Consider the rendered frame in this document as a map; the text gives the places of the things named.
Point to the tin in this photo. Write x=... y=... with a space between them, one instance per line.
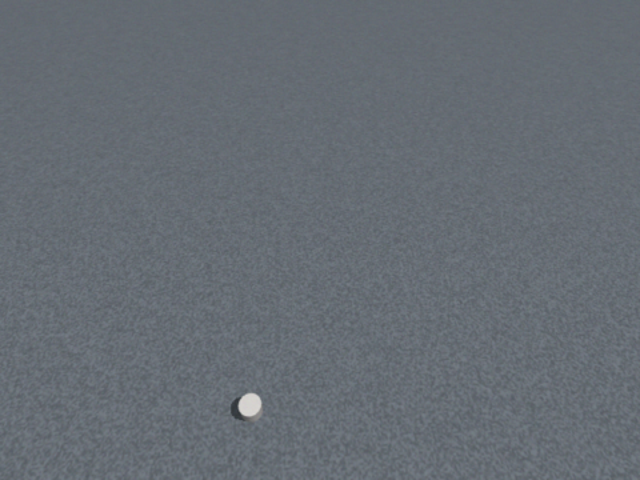
x=250 y=407

